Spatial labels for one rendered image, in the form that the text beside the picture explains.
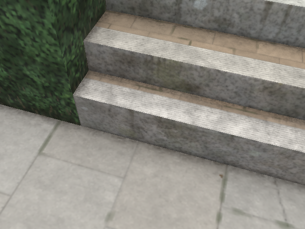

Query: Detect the stairs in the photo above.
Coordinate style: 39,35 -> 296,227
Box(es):
72,0 -> 305,185

